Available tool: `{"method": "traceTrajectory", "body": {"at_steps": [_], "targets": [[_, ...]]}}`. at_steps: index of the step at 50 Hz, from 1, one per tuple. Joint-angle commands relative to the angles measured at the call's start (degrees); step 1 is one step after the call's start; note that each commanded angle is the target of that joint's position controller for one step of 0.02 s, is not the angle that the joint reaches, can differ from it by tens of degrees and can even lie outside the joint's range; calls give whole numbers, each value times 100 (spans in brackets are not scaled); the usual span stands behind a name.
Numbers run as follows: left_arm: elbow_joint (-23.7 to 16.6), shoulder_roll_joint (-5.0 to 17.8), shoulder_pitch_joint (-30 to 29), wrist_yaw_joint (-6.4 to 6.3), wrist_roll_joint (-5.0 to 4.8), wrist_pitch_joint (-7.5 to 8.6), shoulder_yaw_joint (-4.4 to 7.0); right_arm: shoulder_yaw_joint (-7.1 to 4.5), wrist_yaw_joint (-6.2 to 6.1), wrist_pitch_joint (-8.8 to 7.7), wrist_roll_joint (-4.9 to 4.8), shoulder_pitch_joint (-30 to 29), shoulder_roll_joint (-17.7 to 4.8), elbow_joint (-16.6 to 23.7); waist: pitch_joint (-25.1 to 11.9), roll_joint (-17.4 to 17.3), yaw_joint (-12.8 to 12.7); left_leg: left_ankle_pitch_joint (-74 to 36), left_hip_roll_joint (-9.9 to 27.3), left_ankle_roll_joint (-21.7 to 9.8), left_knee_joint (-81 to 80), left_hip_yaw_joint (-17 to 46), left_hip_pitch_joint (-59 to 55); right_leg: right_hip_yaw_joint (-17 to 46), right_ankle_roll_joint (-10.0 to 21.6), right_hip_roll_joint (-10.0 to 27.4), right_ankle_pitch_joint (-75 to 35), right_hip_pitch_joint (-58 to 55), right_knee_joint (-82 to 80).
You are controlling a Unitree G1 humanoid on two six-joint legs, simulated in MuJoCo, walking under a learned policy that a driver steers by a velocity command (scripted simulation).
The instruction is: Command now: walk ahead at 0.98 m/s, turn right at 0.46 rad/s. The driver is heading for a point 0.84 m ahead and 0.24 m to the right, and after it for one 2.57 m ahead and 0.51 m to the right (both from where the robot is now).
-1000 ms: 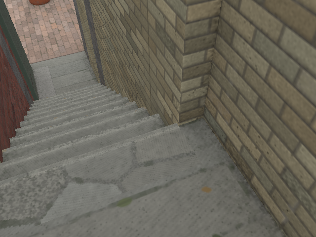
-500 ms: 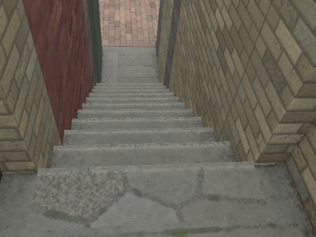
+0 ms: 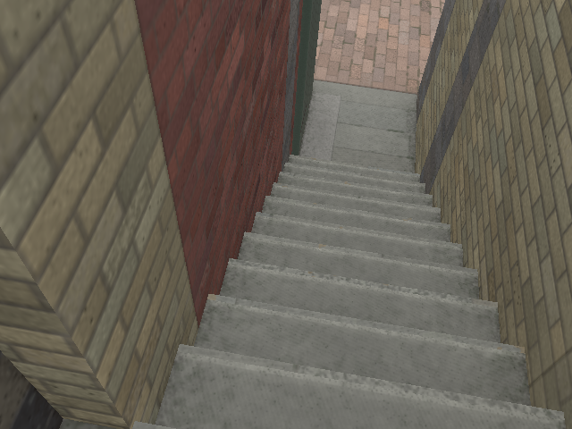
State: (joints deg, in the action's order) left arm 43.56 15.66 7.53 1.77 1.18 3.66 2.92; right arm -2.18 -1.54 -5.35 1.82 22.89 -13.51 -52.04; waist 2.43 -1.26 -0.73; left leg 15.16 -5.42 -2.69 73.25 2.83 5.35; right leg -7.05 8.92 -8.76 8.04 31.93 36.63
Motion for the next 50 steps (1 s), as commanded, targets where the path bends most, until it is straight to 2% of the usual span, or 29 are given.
{"method": "traceTrajectory", "body": {"at_steps": [1,5,7,11,13,16,20,22,23,24,25,26,27,30,33,35,37,38,40,41,42,43,44,45,46,47,48,49,50], "targets": [[237,913,1518,-143,25,138,366,7,19,-292,41,-733,-779,1072,-1027,-401,-456,26,602,47,1727,693,3297,4817,1453,2307,-25,-3567,-1926],[288,823,1169,-152,-49,258,216,145,-25,221,344,-1171,-426,1709,-76,-175,485,857,750,307,-647,389,2647,3539,1064,1439,-814,-1282,-2011],[202,946,998,-106,-137,267,207,155,-31,256,109,-2030,-469,2197,378,25,396,-94,661,496,-2713,-78,1615,2993,823,882,-928,8,-2377],[81,973,1236,44,-176,152,203,101,1,342,110,-781,-356,1767,-715,751,554,-2304,311,289,-2233,-488,-373,2264,320,550,-3556,104,-901],[306,858,2547,-157,-231,107,212,-74,-25,200,122,-2117,-830,1936,-428,655,-472,-2350,543,29,-2652,292,3039,3209,571,951,-3139,-3007,-36],[663,949,3779,-287,-41,29,301,-71,-116,-46,-104,-3929,-939,2351,400,644,-1425,-1095,725,309,-3540,600,5825,4255,729,1307,-3602,-5297,243],[679,588,2625,-333,-195,87,83,-51,122,-16,-386,-1634,-548,1345,-391,232,-629,-4837,591,672,-5215,463,-12,3500,245,254,-84,-1899,784],[537,968,1070,-268,-209,107,176,-282,1,147,-181,1122,-986,637,-1181,1030,1253,-5912,716,572,-4428,178,-2577,3068,27,-154,-1355,-773,3712],[255,1014,681,-346,-207,40,155,-436,-154,197,-197,1792,-1340,460,-936,301,1779,-5340,1098,812,-5779,293,-2774,2574,-151,-506,-485,-609,5003],[324,455,785,-411,-239,-101,99,-537,-180,173,-12,1716,-1557,250,-390,-346,1527,-5089,1970,306,-5429,1178,-3243,2512,-246,-692,2795,738,7380],[-98,17,1611,-415,-328,-147,-64,-372,-48,75,177,1323,-1539,502,-690,-1423,621,-8701,2776,565,-2803,1071,-4003,2211,-180,-234,3894,1853,8214],[203,-23,2668,-524,-307,-205,-79,-348,91,-87,23,910,-1274,565,-1154,-2027,-14,-9264,3016,531,-2639,1350,-3686,1717,-60,220,3404,2188,8032],[309,119,2213,-574,15,-321,-36,-189,182,-165,-179,879,-730,473,-483,-979,100,-7318,2555,841,-3388,1202,-2452,1493,-63,527,2570,2490,7557],[93,-157,1375,-415,341,-611,-80,-110,206,-268,-434,792,-935,290,429,-727,-84,-6057,2750,375,-3269,1634,-206,1463,133,1061,1839,2940,7590],[150,-365,761,-138,66,-437,-175,191,23,-421,-395,-188,-348,390,1072,29,-612,-2535,1856,508,-3442,204,3716,841,-451,635,-1766,120,3626],[343,-335,1082,-32,132,-568,-131,128,31,-469,-405,-52,-924,308,393,-477,-658,-4618,1834,828,-2774,-456,3014,77,-327,234,-1887,-147,4418],[57,-502,158,132,101,-213,-268,244,-3,-790,-603,623,-289,1,641,-197,-309,-1603,1314,944,-2087,-795,2788,-32,-108,425,-4941,-264,2004],[66,-479,-237,134,185,-143,-319,192,55,-646,-440,655,-475,114,641,225,4,-1797,1260,862,-1927,-1045,2963,-600,-16,139,-5333,-1112,1214],[417,252,98,62,178,-226,-59,75,-80,-361,-282,1028,-642,-118,307,-238,242,-3637,1255,659,-335,-1379,2382,-1296,-171,-319,-3735,-2239,409],[535,416,1121,20,117,-462,97,-11,-103,-121,-142,856,-982,-82,-91,-396,-294,-5240,1330,608,1337,-1512,3035,-851,-54,-299,-2478,-3950,182],[814,519,2196,19,117,-476,207,-57,-161,27,-99,66,-1153,110,20,424,-1321,-1334,958,496,4458,-1398,4636,727,790,699,-2606,-5121,-1285],[854,906,2480,-112,-190,-487,365,-47,-176,104,-51,-1453,-1045,523,107,98,-2006,1899,661,252,5355,-1220,5354,1328,1005,1123,-2225,-5365,-1245],[726,1015,1886,-86,-135,-246,235,168,-185,105,-217,-222,-481,997,-667,199,-420,2296,1027,126,4373,-273,5855,2472,874,2146,-5490,-6042,284],[743,1058,1926,-139,27,-212,355,212,-172,109,-5,498,-724,949,-1635,-386,-303,2164,1279,53,3710,650,6091,3532,1466,2914,-3654,-6470,52],[916,745,1947,-205,125,-92,217,131,-93,40,106,552,-864,682,-1031,-1085,-145,1327,1153,-69,2531,1005,6081,3201,1150,2874,-1848,-5391,-431],[579,815,251,-389,107,36,235,124,-31,191,202,278,-743,908,-254,-218,715,875,1584,269,674,1656,5652,4076,1311,3696,849,-3139,-1282],[468,481,-476,-318,24,25,172,75,4,287,270,-311,-989,769,380,-850,757,-49,1623,579,-598,1396,4054,3501,1164,3114,1778,-1026,-1927],[509,708,-120,-259,172,105,247,68,-76,415,252,-272,-748,682,492,-470,659,-1254,1223,563,-150,1155,2831,3150,1138,3145,-629,152,-1231],[847,222,52,-197,93,204,218,-10,-31,405,109,39,-855,436,271,-564,780,-2978,1271,523,-1253,1289,2613,2149,653,2263,-661,-42,-230]]}}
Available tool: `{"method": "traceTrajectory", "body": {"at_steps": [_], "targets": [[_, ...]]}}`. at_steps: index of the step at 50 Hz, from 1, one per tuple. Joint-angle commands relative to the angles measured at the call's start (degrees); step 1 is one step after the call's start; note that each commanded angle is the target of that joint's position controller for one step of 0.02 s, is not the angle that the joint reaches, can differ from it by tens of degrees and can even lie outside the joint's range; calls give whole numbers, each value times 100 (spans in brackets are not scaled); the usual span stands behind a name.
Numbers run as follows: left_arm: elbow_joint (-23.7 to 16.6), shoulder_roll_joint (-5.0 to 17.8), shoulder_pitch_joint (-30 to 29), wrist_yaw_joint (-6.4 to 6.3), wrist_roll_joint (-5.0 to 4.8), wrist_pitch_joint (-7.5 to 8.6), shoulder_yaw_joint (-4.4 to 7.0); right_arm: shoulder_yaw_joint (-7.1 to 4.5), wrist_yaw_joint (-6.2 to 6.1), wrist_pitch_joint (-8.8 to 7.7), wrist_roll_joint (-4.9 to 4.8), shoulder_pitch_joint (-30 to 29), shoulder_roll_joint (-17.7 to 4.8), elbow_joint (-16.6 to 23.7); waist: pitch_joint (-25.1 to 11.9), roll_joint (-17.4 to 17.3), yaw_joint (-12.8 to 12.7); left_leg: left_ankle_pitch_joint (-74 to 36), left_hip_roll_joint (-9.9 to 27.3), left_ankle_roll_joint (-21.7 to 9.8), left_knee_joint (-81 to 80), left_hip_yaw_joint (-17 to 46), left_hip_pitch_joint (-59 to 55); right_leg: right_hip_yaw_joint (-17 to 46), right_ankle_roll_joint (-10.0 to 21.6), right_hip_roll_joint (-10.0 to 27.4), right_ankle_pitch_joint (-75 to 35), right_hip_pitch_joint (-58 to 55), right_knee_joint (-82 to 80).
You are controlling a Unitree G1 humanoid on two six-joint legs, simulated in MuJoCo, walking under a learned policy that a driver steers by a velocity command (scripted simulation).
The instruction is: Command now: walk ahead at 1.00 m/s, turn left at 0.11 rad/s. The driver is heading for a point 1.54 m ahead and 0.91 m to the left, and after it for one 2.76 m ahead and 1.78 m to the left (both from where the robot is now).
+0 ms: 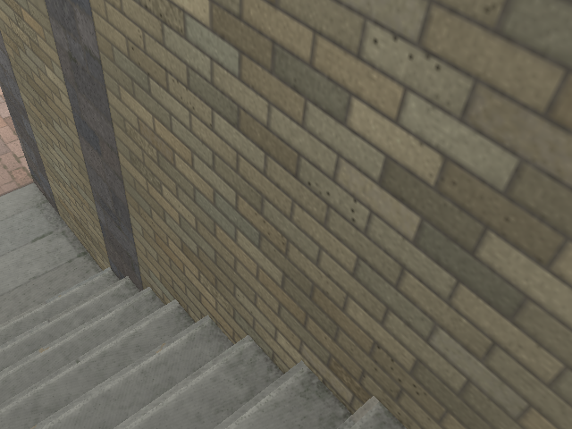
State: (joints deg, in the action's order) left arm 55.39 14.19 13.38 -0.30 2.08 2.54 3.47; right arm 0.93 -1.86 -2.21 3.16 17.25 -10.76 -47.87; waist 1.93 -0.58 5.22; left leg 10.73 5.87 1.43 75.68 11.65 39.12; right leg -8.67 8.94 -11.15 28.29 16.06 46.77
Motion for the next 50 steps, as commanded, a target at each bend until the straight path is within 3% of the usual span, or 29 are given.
{"method": "traceTrajectory", "body": {"at_steps": [1,6,8,9,10,11,13,15,18,22,23,25,26,28,30,31,33,34,36,37,38,40,41,42,43,44,45,47,50], "targets": [[-337,149,-776,22,-282,410,60,-236,140,94,-165,261,-966,196,63,-365,320,-4141,78,-11,-2658,-91,-1906,1091,125,1823,-1016,2318,-968],[-86,210,-788,150,17,301,104,-418,285,39,-323,583,-985,-142,73,518,26,-5332,-633,-553,-2722,-1512,-3453,-129,-377,1593,-1068,2171,1235],[-236,530,-1512,29,119,119,176,-603,163,254,-123,2259,-1246,-723,-335,911,990,-2859,-649,-841,-2612,-1665,-4222,89,-301,1998,-4479,1324,3241],[-422,614,-2330,-68,36,89,253,-710,70,322,58,3455,-1484,-898,-293,599,1909,-1544,-358,-1639,-2809,-1185,-4837,194,-404,1920,-5723,2116,6245],[-968,-286,-3087,-125,13,-48,-5,-621,130,174,-280,3356,-1478,-894,1044,-2098,2065,-4228,-62,-1908,-3877,-638,-4310,-442,-394,414,-947,4152,9665],[-1462,-548,-2320,-185,308,-45,-226,-420,133,24,-514,2633,-1434,-847,1278,-2896,544,-5186,-295,-1351,-3131,663,-4383,308,-215,549,719,5798,7586],[-1116,-12,-1803,-135,452,16,-143,-353,162,-201,-379,2179,-1308,-766,826,-37,95,-2853,72,-1473,-3527,1617,-3253,601,-310,1031,1173,4939,5904],[-1321,-261,-1583,-124,474,216,-199,-449,16,-499,-278,1150,-1640,-470,227,-286,-780,-2208,430,-1972,-3623,2772,-2137,1159,-672,1143,-1088,4006,3074],[-824,-31,-1279,-53,330,51,-145,-490,82,-420,-337,283,-1657,-262,-149,-1125,-967,-1973,266,-2100,-3661,2685,-27,656,-947,650,-2554,931,2863],[-1359,-55,-2387,30,103,438,-233,-466,76,-396,-329,1133,-959,-628,95,-71,198,-12,-1098,-1451,-2070,1355,-1903,662,-761,581,-4803,1120,-1758],[-1153,-103,-1700,-32,-209,330,-173,-479,88,-320,-273,1108,-909,-822,40,-389,-19,123,-936,-1523,-1815,1395,-1071,728,-944,614,-4475,-389,-1689],[-458,237,977,-201,-68,230,75,-533,99,-291,-277,427,-1051,-903,-391,-746,-1457,-1239,-1012,-1375,1724,1053,151,1795,-549,1473,-5254,-2977,-2068],[-70,468,2676,-192,0,209,147,-585,123,-369,-159,-533,-1119,-739,-732,-322,-2598,1861,-1643,-1241,3158,324,1079,1218,-564,1480,-5787,-4100,-1603],[-296,625,1529,34,216,275,98,-459,-28,-271,-397,1408,-367,-425,-825,914,-525,2625,-1138,-976,3263,37,1961,2919,-24,3465,-7933,-4326,-581],[-460,230,1273,30,-51,434,59,-518,-52,-79,114,947,-767,-514,-417,805,-680,1881,-557,-661,1773,-156,2436,3333,612,3466,-5192,-2971,-909],[-537,-310,959,352,629,511,-312,-325,439,-213,479,421,-326,-161,-265,597,-797,-45,-167,-285,1030,699,2320,3530,906,3215,-5219,-1437,-1147],[-711,-376,411,195,483,546,-447,-321,555,-257,405,123,-242,-265,-37,76,-344,-79,350,310,-1528,-208,499,2488,937,3280,-5797,999,-688],[-830,361,205,112,495,513,-291,-110,654,-299,312,757,201,-434,-606,740,-2,-805,-19,412,-1184,-830,-1318,1579,750,2615,-5499,2169,-382],[-1094,-55,157,-126,572,584,-442,-116,761,-315,647,756,-422,-596,-422,566,-253,-3186,205,283,-2127,-707,-872,1182,38,2509,-2922,2176,172],[-1019,178,604,-268,535,701,-455,-185,806,-295,524,460,-715,-671,-205,166,-492,-4709,68,200,-3650,-1091,-1637,313,-505,1972,-1607,2399,680],[-805,668,989,-277,540,726,-377,-243,837,-282,353,122,-872,-567,-127,143,-543,-4533,-284,194,-4094,-1432,-2264,127,-722,1842,-1011,2427,945],[-473,873,1726,-147,563,615,-362,-328,908,-175,569,-220,-973,-385,125,553,-561,-3266,-378,-11,-3762,-1678,-2427,545,-818,2570,-1764,1795,1274],[-902,1225,963,71,782,574,-266,-417,818,-205,630,1277,-969,-829,-493,442,243,-3237,-743,-121,-2261,-2025,-4109,327,-830,2598,-3165,2378,2366],[-1465,1754,-379,117,593,644,-14,-665,615,-210,728,3476,-1324,-1334,-477,-855,1377,-2813,-970,-418,-2831,-2242,-5668,134,-1388,2035,-3502,3203,4685],[-1886,1789,-1278,103,22,592,57,-806,498,-275,585,4385,-1597,-1761,207,-1953,1961,-3227,-598,-1019,-6508,-1698,-5407,-56,-1973,1143,62,3296,6715],[-1774,678,398,393,16,524,-257,-848,506,-295,499,2617,-2454,-945,-1066,-1644,367,-7046,835,-2270,-3678,674,-7082,806,-1737,1115,2475,4649,7692],[-2165,805,63,343,-161,606,-205,-854,470,-427,460,2329,-2459,-658,-1349,-591,289,-7844,1230,-3000,-3620,1306,-6821,1211,-1850,1248,2663,5138,7452],[-2603,836,-99,86,-209,589,-211,-363,520,-684,243,869,-1271,-333,-706,480,-550,-5874,1334,-2545,-3600,1273,-4022,1848,-1711,1635,1272,5100,5198],[-2039,711,759,-18,155,228,-284,-247,431,-688,188,-289,-1096,463,-165,195,-1148,-4114,572,-2082,-4045,1007,194,1604,-1821,1853,-1917,2451,3046]]}}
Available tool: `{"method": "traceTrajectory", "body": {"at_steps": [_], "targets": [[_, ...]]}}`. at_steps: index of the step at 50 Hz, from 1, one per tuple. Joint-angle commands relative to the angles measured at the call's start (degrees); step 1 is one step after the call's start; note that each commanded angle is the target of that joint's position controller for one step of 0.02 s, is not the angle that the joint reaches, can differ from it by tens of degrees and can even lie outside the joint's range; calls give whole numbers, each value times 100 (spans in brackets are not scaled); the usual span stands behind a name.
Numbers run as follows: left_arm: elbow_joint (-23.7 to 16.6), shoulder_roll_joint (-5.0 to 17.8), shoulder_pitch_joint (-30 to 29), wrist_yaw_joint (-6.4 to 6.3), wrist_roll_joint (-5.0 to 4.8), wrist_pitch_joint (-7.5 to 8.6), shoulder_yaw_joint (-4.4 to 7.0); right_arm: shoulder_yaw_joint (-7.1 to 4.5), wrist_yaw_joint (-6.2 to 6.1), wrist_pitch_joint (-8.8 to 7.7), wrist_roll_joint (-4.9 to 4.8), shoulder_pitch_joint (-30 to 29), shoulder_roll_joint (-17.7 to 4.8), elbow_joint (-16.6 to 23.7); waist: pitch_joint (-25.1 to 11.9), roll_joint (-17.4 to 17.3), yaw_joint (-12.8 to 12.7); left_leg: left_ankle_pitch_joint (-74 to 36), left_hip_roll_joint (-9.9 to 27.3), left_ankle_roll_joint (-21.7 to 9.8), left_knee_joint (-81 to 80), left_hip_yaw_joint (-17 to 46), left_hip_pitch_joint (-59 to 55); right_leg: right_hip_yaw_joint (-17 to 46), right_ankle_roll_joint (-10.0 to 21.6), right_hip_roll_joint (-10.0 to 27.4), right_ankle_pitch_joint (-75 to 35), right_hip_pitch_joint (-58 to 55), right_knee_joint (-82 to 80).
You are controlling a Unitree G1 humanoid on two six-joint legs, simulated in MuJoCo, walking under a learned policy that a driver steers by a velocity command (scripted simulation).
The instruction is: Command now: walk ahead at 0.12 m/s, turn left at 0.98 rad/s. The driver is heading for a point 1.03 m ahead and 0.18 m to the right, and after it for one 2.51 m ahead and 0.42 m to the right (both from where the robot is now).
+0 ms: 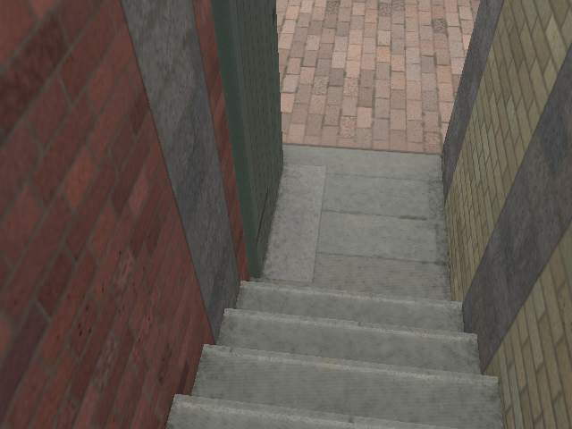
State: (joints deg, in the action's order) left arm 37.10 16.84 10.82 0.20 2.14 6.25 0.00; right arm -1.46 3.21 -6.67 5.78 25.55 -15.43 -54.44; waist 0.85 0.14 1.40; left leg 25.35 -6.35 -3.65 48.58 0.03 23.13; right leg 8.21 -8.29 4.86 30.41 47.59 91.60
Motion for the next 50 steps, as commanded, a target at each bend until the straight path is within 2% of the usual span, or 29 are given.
{"method": "traceTrajectory", "body": {"at_steps": [1,2,4,5,6,7,9,10,11,12,13,14,15,16,17,18,21,23,24,28,33,40,41,43,44,45,46,48,50], "targets": [[-196,30,1467,130,188,-212,-80,-116,-156,-207,127,-1265,-1080,1166,-305,-215,-1104,-5190,1234,-1406,-1139,1861,2776,-461,37,-94,-3249,-2049,-788],[-112,442,1141,232,244,-253,68,-35,-305,-298,-16,-1044,-824,1248,-202,-97,-651,-4044,1004,-984,-745,1706,2199,-60,155,-28,-4192,-1286,-1788],[-489,518,306,211,266,-246,92,39,-482,-373,-115,180,-674,838,-445,-100,26,-3357,1108,-767,476,2366,415,123,162,-95,-3932,-292,-2611],[-138,549,26,340,212,-282,-20,28,-582,-261,-258,264,-581,858,-36,732,508,-1165,1044,-263,1117,1734,-120,459,366,444,-6071,-14,-5756],[-39,231,-356,456,356,-384,-57,147,-516,-120,-209,274,-631,863,-4,411,539,-42,900,-348,1170,1762,1021,279,615,527,-7123,-1483,-6407],[-80,78,-203,565,309,-478,-22,136,-346,43,13,-75,-947,881,-26,-286,194,0,1010,-587,1029,1860,2213,-178,704,253,-7132,-2791,-5655],[66,279,299,606,254,-499,113,155,-208,181,-103,-72,-984,1100,68,-460,20,-315,1016,-458,1199,2049,2367,-418,673,136,-6402,-3671,-6030],[291,500,680,561,146,-449,224,229,-169,211,-321,-261,-922,1193,160,-189,-170,-589,950,-226,1756,1969,1967,-657,725,103,-6279,-4003,-7181],[659,965,1515,473,62,-402,460,245,-20,268,-240,-117,-1073,1131,-79,51,-368,-924,772,-8,2640,1691,1946,-1012,931,-60,-5973,-5078,-7344],[973,365,2310,289,-392,-239,289,-43,-399,631,-807,540,-272,1007,-1232,636,-548,1582,-304,-113,4691,293,1796,-196,1080,830,-9038,-6186,-6781],[916,639,2175,221,-340,-240,282,37,-526,743,-929,1179,-32,1128,-2140,1481,67,3702,-370,263,6896,-29,3390,245,1588,1489,-10695,-7992,-4737],[685,2214,2226,545,139,-416,782,203,-12,694,-369,770,-442,1677,-2545,2351,-271,3382,-372,681,8759,131,4773,1382,2989,1454,-8714,-7780,-5427],[399,1713,1976,686,273,-445,707,-8,-63,597,-178,-189,-826,2018,-2029,1222,-653,2768,-164,789,8917,245,5462,1608,3077,1596,-7752,-7167,-5562],[412,1539,1687,635,232,-426,592,181,-205,502,-331,-541,-409,2275,-1637,689,-440,2198,199,768,8867,360,5591,1967,3274,2058,-6913,-6022,-5759],[521,1483,1482,539,400,-266,527,379,-320,526,-325,-642,-24,2540,-716,498,-250,1072,738,762,8639,835,5545,2895,3430,2419,-5556,-4324,-6333],[546,1011,1112,484,337,-150,333,451,-359,555,-267,-725,24,2579,-330,176,-32,475,919,775,7965,680,4977,2513,3193,1996,-4265,-3277,-6730],[822,473,988,108,145,86,57,457,-291,810,-68,-562,175,2798,-74,774,262,-769,922,721,7970,4,4251,1888,2283,357,-1306,-1599,-6982],[746,700,1085,-10,122,174,73,433,-164,859,-57,-618,-15,2811,-432,615,112,-1456,927,842,7594,-220,4305,1573,1971,-37,-1298,-1918,-6596],[795,739,1319,-15,168,196,46,388,-154,826,-226,-842,-126,2978,-396,681,3,-1418,1015,912,7513,-243,4229,1761,1995,-14,-1493,-1866,-6513],[1423,564,3009,-127,246,135,173,444,-478,676,-483,-1511,194,3449,-473,939,-698,-55,1067,919,7399,192,5474,2785,2275,489,-2049,-3668,-6195],[1478,859,2726,61,192,146,302,382,-344,556,-185,-1069,316,3191,-145,904,-318,727,865,794,7026,-326,4591,3720,2042,38,1100,-2456,-6639],[1214,604,2183,-58,45,196,230,348,-302,416,-345,-1710,300,3353,-329,1041,-552,1552,631,639,5265,-97,3120,3689,1970,-90,65,-2004,-6417],[728,800,1629,-177,-342,-396,698,247,-492,510,-582,-2491,129,3222,-777,509,-741,1621,365,769,4514,37,2313,2908,2349,-562,21,-2929,-6895],[170,875,117,-159,-420,-846,789,192,-371,473,-730,-1263,-132,3065,-447,1267,103,1367,491,616,3051,419,-66,2501,2195,-642,-52,-856,-6634],[-524,520,-1361,-90,-594,-906,674,49,-437,382,-645,-23,-566,2635,209,-388,1195,2201,896,532,765,1117,-1925,972,1577,-1254,667,1978,-5360],[-1236,140,-2859,-167,-537,-834,504,-211,-509,332,-459,982,-1467,2153,1045,-2535,2067,4882,1918,189,-2234,3512,-1638,-577,1124,-1937,821,3304,-3215],[-1519,312,-3669,-94,-277,-541,503,-129,-640,239,-311,1212,-1057,2097,1777,-1416,2264,5084,1999,-350,-2740,4996,-537,292,1118,-1359,65,3294,-2506],[-705,-96,-1512,-73,-326,-575,457,-35,-665,228,-21,-989,-726,2206,1339,-1083,317,4222,2218,-746,-1795,4307,1053,667,985,-1038,-1787,1610,-2272],[-18,320,56,56,-265,-768,668,41,-555,79,-256,-1679,-369,2094,433,-675,-663,3087,2063,-829,-760,2660,2227,140,808,-830,-3398,-1148,-1960]]}}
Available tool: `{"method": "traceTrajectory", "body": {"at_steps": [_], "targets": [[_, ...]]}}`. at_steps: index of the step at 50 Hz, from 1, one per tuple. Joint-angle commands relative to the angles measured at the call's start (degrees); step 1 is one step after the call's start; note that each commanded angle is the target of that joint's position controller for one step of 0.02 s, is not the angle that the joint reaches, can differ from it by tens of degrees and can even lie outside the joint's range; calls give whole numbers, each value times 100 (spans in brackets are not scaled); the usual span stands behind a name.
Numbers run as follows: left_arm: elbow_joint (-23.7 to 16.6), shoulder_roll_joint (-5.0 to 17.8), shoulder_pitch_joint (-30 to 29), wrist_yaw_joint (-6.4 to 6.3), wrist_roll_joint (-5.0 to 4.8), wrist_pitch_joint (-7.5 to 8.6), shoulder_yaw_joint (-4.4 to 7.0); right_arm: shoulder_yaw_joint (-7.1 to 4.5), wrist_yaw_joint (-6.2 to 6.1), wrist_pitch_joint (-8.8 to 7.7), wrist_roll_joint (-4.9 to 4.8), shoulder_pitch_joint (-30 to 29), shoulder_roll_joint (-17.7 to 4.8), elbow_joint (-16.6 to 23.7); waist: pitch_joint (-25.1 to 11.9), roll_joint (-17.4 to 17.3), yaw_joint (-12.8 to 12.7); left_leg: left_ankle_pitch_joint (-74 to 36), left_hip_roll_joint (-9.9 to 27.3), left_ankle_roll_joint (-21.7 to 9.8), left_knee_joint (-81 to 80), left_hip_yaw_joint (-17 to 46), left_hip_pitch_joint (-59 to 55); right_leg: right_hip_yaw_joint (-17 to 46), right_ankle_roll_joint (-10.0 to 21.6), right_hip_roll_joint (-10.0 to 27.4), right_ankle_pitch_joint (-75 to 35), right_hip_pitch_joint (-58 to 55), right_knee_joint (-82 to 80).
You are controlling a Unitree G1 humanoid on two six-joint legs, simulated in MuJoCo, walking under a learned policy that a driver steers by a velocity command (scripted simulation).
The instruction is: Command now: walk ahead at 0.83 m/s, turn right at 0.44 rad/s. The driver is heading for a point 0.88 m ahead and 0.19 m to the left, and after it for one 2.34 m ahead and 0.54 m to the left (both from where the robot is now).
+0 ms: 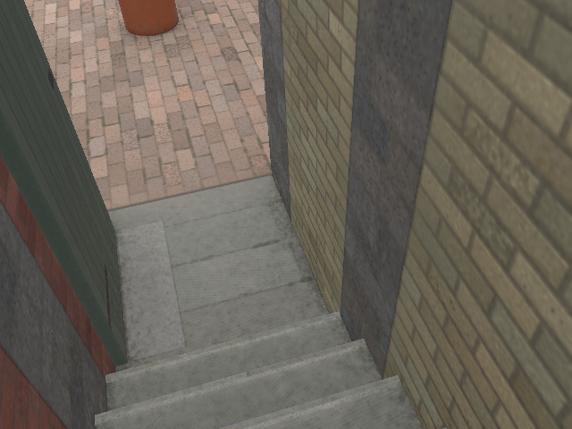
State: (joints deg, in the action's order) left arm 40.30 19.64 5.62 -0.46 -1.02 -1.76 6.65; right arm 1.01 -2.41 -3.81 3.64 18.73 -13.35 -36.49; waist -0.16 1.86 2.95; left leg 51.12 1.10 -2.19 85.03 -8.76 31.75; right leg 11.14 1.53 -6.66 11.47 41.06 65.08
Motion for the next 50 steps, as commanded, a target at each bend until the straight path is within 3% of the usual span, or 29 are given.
{"method": "traceTrajectory", "body": {"at_steps": [1,7,10,12,13,14,15,17,18,21,23,26,29,30,31,32,33,34,35,36,37,38,39,41,42,44,45,47,50], "targets": [[-192,57,844,227,96,-70,16,-209,42,-240,-150,-992,-528,245,110,-574,-1003,-33,1209,-817,-4158,2909,1386,-396,-242,370,-2106,-1357,594],[-278,-209,-1192,420,117,70,-296,-502,58,-101,-175,509,-862,-591,846,165,97,-1705,504,-733,-3505,2170,60,-1236,-247,360,-1708,-2276,-3019],[176,-321,-204,299,275,97,-267,-694,147,111,-392,651,-1018,-797,507,75,-150,-2710,55,-699,-2668,1773,960,-1321,6,688,-2056,-4910,-5160],[507,37,820,191,622,169,-135,-744,290,114,-676,384,-1029,-683,91,393,-618,-1523,-647,-707,-540,1646,2469,-464,262,1748,-3038,-6949,-5205],[452,237,801,148,589,257,-130,-670,434,67,-770,442,-842,-558,-391,-40,-434,-1923,-593,-700,-623,1891,3151,-567,4,1958,-2760,-7550,-4177],[393,607,486,53,544,366,-13,-482,520,42,-614,624,-555,-289,-694,384,-304,-2835,46,-640,-1543,2008,2938,-476,567,2836,-1402,-6940,-3727],[213,276,-370,-7,346,469,-87,-516,561,21,-409,501,-677,-318,-287,268,-76,-4377,383,-209,-2794,2232,2571,-453,617,2878,-416,-5637,-4189],[465,-35,296,-138,454,571,-208,-682,509,165,42,155,-875,-609,-63,-147,-508,-3981,-233,-177,-1895,1649,1619,-1026,323,1976,-1331,-4926,-4293],[685,361,499,-218,207,636,-86,-570,447,262,258,211,-679,-348,-45,105,-337,-4196,217,-177,-2242,1631,1608,-654,776,2973,-1807,-4511,-3998],[1073,328,1229,-77,223,807,-42,-572,287,371,99,-39,-588,-300,118,-138,-410,-4267,328,-272,-1533,1461,2168,-826,801,2997,-2351,-4479,-3567],[1427,-30,1472,-139,152,1028,-125,-594,279,197,-9,-495,-497,-339,643,151,-422,-6401,404,-327,-3004,2106,2662,-941,478,2840,-829,-4652,-3449],[1534,-398,824,-230,35,1085,-293,-487,452,129,-209,-785,-181,-339,641,141,49,-9643,212,-233,-4294,1145,-689,-2237,-51,2261,1493,-1369,-2716],[1539,-53,1033,-141,105,954,-148,-491,550,320,-268,-410,-208,-640,1211,409,153,-8539,-82,-300,-4388,382,-1569,-2742,-87,2300,834,-1001,-1853],[1460,145,793,-82,178,927,-107,-627,453,365,-179,504,-322,-967,634,717,579,-8339,-320,-492,-3039,33,-2680,-2723,-200,2379,-168,-814,-1063],[1493,357,1190,-34,319,712,-56,-685,414,498,-332,829,-623,-1237,755,450,612,-6106,-157,-727,-4492,7,-2098,-2753,48,2474,-1096,-1798,-247],[1569,295,1639,-27,366,607,-109,-804,250,505,-227,1418,-789,-1581,469,-26,628,-5978,-706,-748,-4752,-656,-2999,-2907,136,2129,-2805,-2042,1264],[1534,409,1434,-107,340,614,-85,-879,190,415,-84,2428,-944,-1800,313,-606,1274,-6404,-366,-1133,-5967,269,-3880,-2633,55,1833,-2006,-1465,3971],[1523,-246,1176,-86,477,564,-245,-966,192,446,-231,2452,-1610,-2125,724,-1771,1214,-7335,-25,-1446,-4278,869,-4590,-2346,43,695,3702,918,6874],[882,-446,1625,-48,480,718,-383,-788,196,404,-457,1827,-1637,-1830,36,-1679,252,-9521,264,-1500,-3585,2167,-4805,-1410,-58,931,3661,2048,6553],[498,-342,1282,-9,742,792,-487,-820,216,346,-622,1850,-1582,-1813,-470,-622,221,-7503,761,-2089,-4537,3682,-4795,-1026,-145,1023,3796,2521,5446],[599,-242,1155,7,846,837,-500,-817,169,317,-557,2112,-1545,-1953,-316,39,257,-4808,1291,-2461,-5305,4777,-4472,-541,-138,1092,3913,3024,5045],[638,-256,1043,4,784,789,-553,-888,179,265,-489,2083,-1670,-2034,-316,-340,182,-2098,1858,-2675,-5866,6092,-3766,-287,-136,1146,4232,3113,4418],[811,226,739,-111,633,770,-405,-742,206,120,-206,1427,-1106,-1764,261,627,-119,-1896,1740,-2290,-5928,5467,-2654,-42,-391,1450,1782,2526,2763],[829,-95,219,-141,544,471,-475,-566,22,70,-19,323,-647,-1547,943,70,-501,-2470,1032,-1843,-5957,4399,463,-462,-795,1375,0,343,707],[1177,-2,857,-190,491,336,-400,-700,-39,-35,-57,595,-998,-1716,465,-376,-540,-3767,915,-1592,-5754,3986,336,-613,-716,1242,-838,-411,884],[935,85,393,-34,191,389,-344,-621,-69,-216,-470,589,-410,-1941,678,-588,-486,-3178,117,-958,-5105,2693,407,-499,-419,1222,-3562,-721,-1364],[919,-98,201,36,246,400,-390,-564,-43,-253,-570,475,-194,-2006,712,-685,-434,-2880,-28,-826,-4885,2453,567,-605,-293,1165,-4395,-1277,-1806],[890,-291,71,110,152,374,-449,-540,-35,-265,-513,372,-257,-1892,525,-846,-205,-2976,-109,-564,-4560,1915,613,-787,-95,678,-4944,-2181,-2111],[866,-254,133,140,274,380,-403,-550,-64,-290,-298,702,-221,-2101,959,-793,34,-4187,17,-306,-3450,1501,48,-1103,169,284,-4447,-2359,-2046]]}}
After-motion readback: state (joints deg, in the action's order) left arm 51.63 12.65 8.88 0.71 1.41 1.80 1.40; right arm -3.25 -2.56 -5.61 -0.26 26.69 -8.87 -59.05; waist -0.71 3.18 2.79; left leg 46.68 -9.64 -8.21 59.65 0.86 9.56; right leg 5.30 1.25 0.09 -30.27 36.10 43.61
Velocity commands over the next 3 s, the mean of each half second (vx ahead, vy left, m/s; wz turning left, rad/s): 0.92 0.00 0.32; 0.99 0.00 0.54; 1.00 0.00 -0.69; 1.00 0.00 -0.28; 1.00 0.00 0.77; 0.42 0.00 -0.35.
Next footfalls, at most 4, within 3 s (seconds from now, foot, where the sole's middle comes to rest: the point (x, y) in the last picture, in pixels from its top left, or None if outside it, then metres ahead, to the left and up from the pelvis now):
0.22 right None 0.12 -0.11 -0.80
0.66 left None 0.37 0.14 -0.99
1.10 right None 0.65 0.14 -1.18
1.46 left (177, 423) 0.85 0.42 -1.36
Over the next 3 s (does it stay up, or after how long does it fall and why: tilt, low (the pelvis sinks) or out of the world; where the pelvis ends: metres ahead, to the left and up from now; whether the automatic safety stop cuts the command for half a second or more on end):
stays up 2.08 0.54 -0.97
